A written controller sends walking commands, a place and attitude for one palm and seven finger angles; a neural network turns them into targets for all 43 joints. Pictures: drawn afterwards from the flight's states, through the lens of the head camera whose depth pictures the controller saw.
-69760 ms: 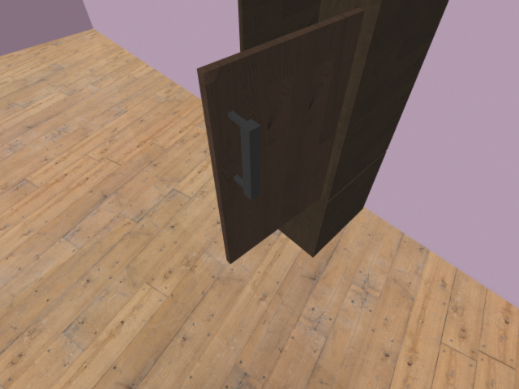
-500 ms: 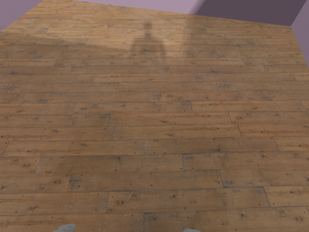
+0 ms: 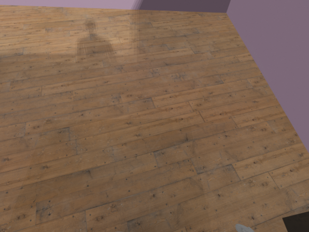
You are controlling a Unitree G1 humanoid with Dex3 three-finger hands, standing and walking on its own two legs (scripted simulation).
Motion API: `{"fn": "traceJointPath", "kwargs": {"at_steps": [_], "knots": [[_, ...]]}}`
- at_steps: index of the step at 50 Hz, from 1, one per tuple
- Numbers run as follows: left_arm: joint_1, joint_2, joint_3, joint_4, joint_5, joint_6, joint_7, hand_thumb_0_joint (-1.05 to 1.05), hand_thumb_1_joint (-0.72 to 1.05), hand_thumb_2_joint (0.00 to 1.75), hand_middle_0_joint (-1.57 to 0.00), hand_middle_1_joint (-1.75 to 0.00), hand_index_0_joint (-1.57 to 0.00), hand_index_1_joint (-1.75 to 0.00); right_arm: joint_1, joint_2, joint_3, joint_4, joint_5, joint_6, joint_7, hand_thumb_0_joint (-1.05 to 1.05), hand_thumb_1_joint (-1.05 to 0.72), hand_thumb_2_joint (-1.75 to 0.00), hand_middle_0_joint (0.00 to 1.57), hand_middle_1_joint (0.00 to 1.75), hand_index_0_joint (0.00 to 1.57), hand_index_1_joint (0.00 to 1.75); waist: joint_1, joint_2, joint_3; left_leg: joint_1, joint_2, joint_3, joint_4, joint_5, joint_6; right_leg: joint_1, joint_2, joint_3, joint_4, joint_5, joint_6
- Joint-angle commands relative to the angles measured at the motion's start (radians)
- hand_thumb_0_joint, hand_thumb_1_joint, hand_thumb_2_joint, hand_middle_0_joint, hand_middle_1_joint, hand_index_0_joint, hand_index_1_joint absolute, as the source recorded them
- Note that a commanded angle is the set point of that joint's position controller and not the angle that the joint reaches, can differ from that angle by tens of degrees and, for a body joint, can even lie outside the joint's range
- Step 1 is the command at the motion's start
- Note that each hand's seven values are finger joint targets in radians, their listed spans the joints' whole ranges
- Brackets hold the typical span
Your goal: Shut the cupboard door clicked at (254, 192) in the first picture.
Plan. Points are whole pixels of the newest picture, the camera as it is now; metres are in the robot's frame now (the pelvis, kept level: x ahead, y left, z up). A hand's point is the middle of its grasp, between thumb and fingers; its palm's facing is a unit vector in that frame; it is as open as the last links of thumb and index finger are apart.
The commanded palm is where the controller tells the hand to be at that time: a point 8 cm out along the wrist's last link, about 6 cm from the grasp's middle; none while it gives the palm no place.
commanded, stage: turn to face it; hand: left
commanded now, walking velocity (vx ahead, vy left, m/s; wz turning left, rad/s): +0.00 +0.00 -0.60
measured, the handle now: out of the picture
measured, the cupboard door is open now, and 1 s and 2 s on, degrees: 2 2 2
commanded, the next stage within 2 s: none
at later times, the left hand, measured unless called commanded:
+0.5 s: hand (111, 215) +0.18 +0.13 -0.14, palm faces -0.31 -0.91 -0.28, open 7.4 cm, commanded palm none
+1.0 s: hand (121, 201) +0.22 +0.11 -0.15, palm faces -0.55 -0.81 -0.21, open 7.4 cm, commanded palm none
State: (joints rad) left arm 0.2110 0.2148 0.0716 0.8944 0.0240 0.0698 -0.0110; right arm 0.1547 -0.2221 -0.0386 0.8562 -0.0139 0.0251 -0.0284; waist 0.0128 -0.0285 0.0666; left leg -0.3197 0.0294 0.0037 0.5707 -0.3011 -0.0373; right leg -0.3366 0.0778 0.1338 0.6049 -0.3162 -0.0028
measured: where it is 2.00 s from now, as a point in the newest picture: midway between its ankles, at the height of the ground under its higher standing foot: outside the picture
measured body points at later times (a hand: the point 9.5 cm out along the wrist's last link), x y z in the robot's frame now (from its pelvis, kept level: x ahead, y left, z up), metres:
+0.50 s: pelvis +0.00 -0.02 +0.00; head +0.04 -0.06 +0.45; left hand +0.19 +0.18 -0.12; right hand -0.04 -0.30 -0.15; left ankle +0.01 +0.12 -0.66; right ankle -0.04 -0.13 -0.73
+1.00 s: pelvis +0.02 -0.01 +0.01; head +0.07 -0.03 +0.46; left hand +0.25 +0.16 -0.14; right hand -0.06 -0.25 -0.12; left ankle +0.09 +0.09 -0.73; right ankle -0.07 -0.11 -0.67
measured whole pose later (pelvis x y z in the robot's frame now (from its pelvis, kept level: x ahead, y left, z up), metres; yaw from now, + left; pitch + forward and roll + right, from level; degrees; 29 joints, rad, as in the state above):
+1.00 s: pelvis +0.02 -0.01 +0.01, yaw -36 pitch +0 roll -2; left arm 0.16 0.25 0.09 0.90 0.03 0.09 -0.04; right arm 0.22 -0.19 -0.02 0.88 -0.04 0.02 -0.03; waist 0.01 0.00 0.10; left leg -0.22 0.13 0.18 0.51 -0.28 -0.01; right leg -0.43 -0.02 -0.04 0.96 -0.46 0.05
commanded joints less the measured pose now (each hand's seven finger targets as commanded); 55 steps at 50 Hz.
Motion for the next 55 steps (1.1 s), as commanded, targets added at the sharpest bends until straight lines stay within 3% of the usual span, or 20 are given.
{"fn": "traceJointPath", "kwargs": {"at_steps": [1, 5, 14, 16, 17, 18, 19, 20, 22, 25, 32, 35, 36, 37, 38, 43, 50, 53, 54, 55], "knots": [[-0.067, 0.13, 0.041, -0.116, 0.004, -0.028, -0.008, 0.0, 0.9, 0.9, -0.2, -0.3, -0.2, -0.3, 0.134, -0.231, -0.043, -0.048, -0.023, -0.034, -0.023, 0.0, -0.9, -0.9, 0.2, 0.3, 0.2, 0.3, -0.052, 0.257, -0.123, 0.212, 0.423, -0.359, -0.275, 0.386, 0.211, -0.236, -0.048, -0.065, 0.5, -0.279, 0.034], [-0.059, 0.104, 0.037, -0.097, -0.006, -0.013, -0.028, 0.0, 0.9, 0.9, -0.2, -0.3, -0.2, -0.3, 0.069, -0.177, -0.028, -0.065, -0.02, -0.031, -0.024, 0.0, -0.9, -0.9, 0.2, 0.3, 0.2, 0.3, -0.015, 0.2, -0.097, 0.226, 0.303, -0.068, -0.204, 0.547, 0.175, -0.224, -0.097, -0.124, 0.541, -0.163, 0.061], [-0.131, 0.083, 0.021, -0.114, -0.004, -0.019, -0.035, 0.0, 0.9, 0.9, -0.2, -0.3, -0.2, -0.3, 0.131, -0.213, -0.058, -0.008, -0.019, -0.018, -0.005, 0.0, -0.9, -0.9, 0.2, 0.3, 0.2, 0.3, -0.059, 0.267, -0.093, 0.223, 0.325, 0.05, -0.137, 0.508, 0.151, -0.047, -0.077, -0.236, 0.138, -0.125, 0.032], [-0.068, 0.099, 0.025, -0.096, -0.004, -0.029, -0.031, 0.0, 0.9, 0.9, -0.2, -0.3, -0.2, -0.3, 0.11, -0.223, -0.062, -0.008, -0.013, -0.016, -0.002, 0.0, -0.9, -0.9, 0.2, 0.3, 0.2, 0.3, -0.018, 0.223, -0.12, 0.19, 0.307, 0.095, -0.043, 0.47, 0.101, 0.087, -0.065, -0.25, -0.066, 0.035, 0.013], [-0.001, 0.136, 0.031, -0.076, -0.001, -0.036, -0.025, 0.0, 0.9, 0.9, -0.2, -0.3, -0.2, -0.3, 0.098, -0.214, -0.064, -0.016, -0.005, -0.015, 0.005, 0.0, -0.9, -0.9, 0.2, 0.3, 0.2, 0.3, 0.015, 0.161, -0.139, 0.107, 0.277, 0.128, 0.06, 0.389, 0.058, 0.222, -0.089, -0.216, -0.181, 0.158, -0.007], [0.071, 0.233, 0.048, -0.053, 0.007, -0.049, -0.013, 0.0, 0.9, 0.9, -0.2, -0.3, -0.2, -0.3, 0.092, -0.152, -0.053, -0.039, 0.004, -0.014, 0.012, 0.0, -0.9, -0.9, 0.2, 0.3, 0.2, 0.3, 0.051, -0.088, -0.184, -0.098, 0.181, 0.2, 0.261, 0.106, -0.005, 0.422, -0.294, 0.018, -0.246, 0.383, -0.074], [0.108, 0.301, 0.057, -0.036, -0.001, -0.051, 0.0, 0.0, 0.9, 0.9, -0.2, -0.3, -0.2, -0.3, 0.03, -0.104, -0.036, -0.086, 0.002, -0.006, 0.011, 0.0, -0.9, -0.9, 0.2, 0.3, 0.2, 0.3, 0.072, -0.255, -0.139, -0.291, 0.058, 0.148, 0.466, -0.356, -0.04, 0.401, -0.47, 0.229, -0.242, 0.692, -0.181], [0.11, 0.294, 0.062, -0.039, -0.006, -0.049, 0.014, 0.0, 0.9, 0.9, -0.2, -0.3, -0.2, -0.3, 0.0, -0.128, -0.032, -0.084, 0.002, 0.01, -0.004, 0.0, -0.9, -0.9, 0.2, 0.3, 0.2, 0.3, 0.078, -0.252, -0.135, -0.309, 0.075, 0.019, 0.576, -0.332, -0.032, 0.315, -0.465, 0.266, -0.266, 0.597, -0.229], [-0.031, 0.23, 0.049, -0.07, -0.004, -0.039, 0.025, 0.0, 0.9, 0.9, -0.2, -0.3, -0.2, -0.3, 0.001, -0.136, -0.039, -0.058, 0.001, 0.009, -0.001, 0.0, -0.9, -0.9, 0.2, 0.3, 0.2, 0.3, 0.02, -0.201, -0.067, -0.328, 0.102, -0.028, 0.625, -0.192, -0.035, 0.235, -0.382, 0.19, -0.273, 0.387, -0.213], [-0.084, 0.205, 0.036, -0.1, 0.0, -0.046, 0.02, 0.0, 0.9, 0.9, -0.2, -0.3, -0.2, -0.3, 0.054, -0.112, -0.035, -0.031, -0.005, 0.014, 0.011, 0.0, -0.9, -0.9, 0.2, 0.3, 0.2, 0.3, -0.023, -0.128, -0.084, -0.217, 0.075, 0.018, 0.525, -0.096, -0.051, 0.147, -0.301, 0.078, -0.256, 0.381, -0.171], [-0.038, 0.224, 0.05, -0.083, 0.007, -0.042, 0.016, 0.0, 0.9, 0.9, -0.2, -0.3, -0.2, -0.3, 0.033, -0.094, -0.031, -0.061, 0.007, -0.003, 0.005, 0.0, -0.9, -0.9, 0.2, 0.3, 0.2, 0.3, 0.002, -0.138, -0.115, -0.118, 0.013, 0.03, 0.199, -0.125, -0.043, 0.178, -0.287, 0.195, -0.198, 0.457, -0.186], [-0.089, 0.204, 0.05, -0.092, -0.006, -0.033, 0.016, 0.0, 0.9, 0.9, -0.2, -0.3, -0.2, -0.3, 0.14, -0.105, -0.029, -0.03, 0.009, -0.018, -0.005, 0.0, -0.9, -0.9, 0.2, 0.3, 0.2, 0.3, -0.057, -0.118, -0.139, 0.101, 0.007, 0.03, -0.1, 0.07, -0.032, 0.064, -0.229, 0.19, -0.11, 0.402, -0.11], [-0.076, 0.154, 0.041, -0.105, -0.014, -0.026, 0.013, 0.0, 0.9, 0.9, -0.2, -0.3, -0.2, -0.3, 0.158, -0.164, -0.037, -0.025, 0.001, -0.029, -0.01, 0.0, -0.9, -0.9, 0.2, 0.3, 0.2, 0.3, -0.06, 0.038, -0.145, 0.226, 0.127, -0.086, -0.234, 0.091, 0.006, -0.071, -0.128, 0.12, -0.016, 0.22, -0.054], [-0.042, 0.096, 0.028, -0.117, -0.017, -0.025, 0.002, 0.0, 0.9, 0.9, -0.2, -0.3, -0.2, -0.3, 0.173, -0.253, -0.055, -0.034, -0.01, -0.029, -0.008, 0.0, -0.9, -0.9, 0.2, 0.3, 0.2, 0.3, -0.055, 0.328, -0.152, 0.288, 0.365, -0.312, -0.281, 0.205, 0.102, -0.207, -0.007, -0.037, 0.207, -0.179, 0.003], [-0.06, 0.121, 0.03, -0.128, -0.005, -0.025, -0.003, 0.0, 0.9, 0.9, -0.2, -0.3, -0.2, -0.3, 0.181, -0.265, -0.051, -0.044, -0.017, -0.027, -0.014, 0.0, -0.9, -0.9, 0.2, 0.3, 0.2, 0.3, -0.068, 0.306, -0.131, 0.218, 0.46, -0.366, -0.295, 0.255, 0.183, -0.221, -0.034, -0.08, 0.411, -0.311, 0.021], [-0.071, 0.103, 0.038, -0.086, -0.005, -0.014, -0.029, 0.0, 0.9, 0.9, -0.2, -0.3, -0.2, -0.3, 0.083, -0.169, -0.028, -0.058, -0.019, -0.032, -0.022, 0.0, -0.9, -0.9, 0.2, 0.3, 0.2, 0.3, -0.024, 0.201, -0.097, 0.227, 0.305, -0.032, -0.205, 0.548, 0.161, -0.223, -0.103, -0.126, 0.545, -0.153, 0.06], [-0.123, 0.073, 0.024, -0.1, -0.004, -0.016, -0.034, 0.0, 0.9, 0.9, -0.2, -0.3, -0.2, -0.3, 0.129, -0.2, -0.054, -0.011, -0.019, -0.02, -0.007, 0.0, -0.9, -0.9, 0.2, 0.3, 0.2, 0.3, -0.059, 0.25, -0.095, 0.223, 0.333, 0.073, -0.161, 0.484, 0.156, -0.085, -0.093, -0.223, 0.214, -0.137, 0.042], [-0.061, 0.087, 0.026, -0.086, -0.003, -0.026, -0.031, 0.0, 0.9, 0.9, -0.2, -0.3, -0.2, -0.3, 0.092, -0.215, -0.062, -0.012, -0.015, -0.014, 0.001, 0.0, -0.9, -0.9, 0.2, 0.3, 0.2, 0.3, -0.019, 0.23, -0.104, 0.17, 0.326, 0.118, -0.072, 0.401, 0.109, 0.051, -0.072, -0.252, -0.003, -0.004, 0.018], [0.01, 0.114, 0.034, -0.065, -0.002, -0.032, -0.027, 0.0, 0.9, 0.9, -0.2, -0.3, -0.2, -0.3, 0.066, -0.213, -0.065, -0.02, -0.009, -0.012, 0.004, 0.0, -0.9, -0.9, 0.2, 0.3, 0.2, 0.3, 0.021, 0.183, -0.125, 0.101, 0.299, 0.148, 0.032, 0.321, 0.067, 0.179, -0.084, -0.233, -0.136, 0.118, 0.002], [0.085, 0.209, 0.049, -0.042, 0.008, -0.047, -0.016, 0.0, 0.9, 0.9, -0.2, -0.3, -0.2, -0.3, 0.065, -0.16, -0.058, -0.035, 0.003, -0.01, 0.011, 0.0, -0.9, -0.9, 0.2, 0.3, 0.2, 0.3, 0.056, -0.061, -0.165, -0.055, 0.207, 0.211, 0.241, 0.113, 0.004, 0.347, -0.247, -0.025, -0.247, 0.29, -0.056]]}}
